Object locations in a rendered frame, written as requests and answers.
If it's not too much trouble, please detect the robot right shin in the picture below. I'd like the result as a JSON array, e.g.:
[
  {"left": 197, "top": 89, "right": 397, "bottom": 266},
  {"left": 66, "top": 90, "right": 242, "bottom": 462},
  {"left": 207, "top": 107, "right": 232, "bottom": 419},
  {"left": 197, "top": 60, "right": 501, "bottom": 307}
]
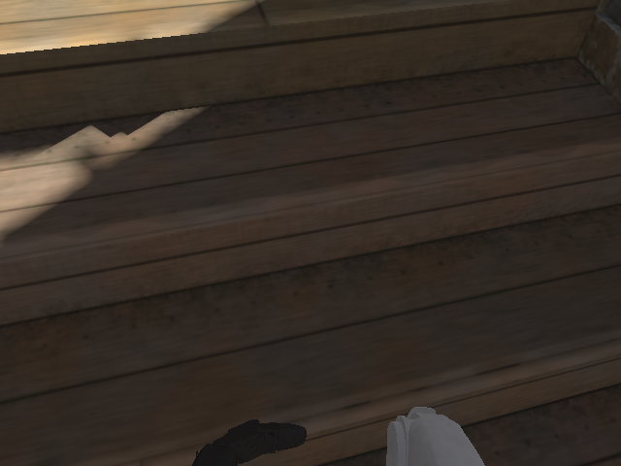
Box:
[{"left": 407, "top": 407, "right": 463, "bottom": 430}]

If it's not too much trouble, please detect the robot left hand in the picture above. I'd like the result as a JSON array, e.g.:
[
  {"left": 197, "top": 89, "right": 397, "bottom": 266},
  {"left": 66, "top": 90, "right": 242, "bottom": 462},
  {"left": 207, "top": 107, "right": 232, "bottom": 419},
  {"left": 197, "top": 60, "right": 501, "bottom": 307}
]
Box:
[{"left": 192, "top": 419, "right": 307, "bottom": 466}]

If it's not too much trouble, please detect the right robot thigh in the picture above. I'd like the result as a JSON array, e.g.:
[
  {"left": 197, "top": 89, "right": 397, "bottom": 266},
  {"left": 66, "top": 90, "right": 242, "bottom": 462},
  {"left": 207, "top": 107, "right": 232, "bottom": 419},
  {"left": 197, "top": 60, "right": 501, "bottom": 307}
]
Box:
[{"left": 386, "top": 413, "right": 485, "bottom": 466}]

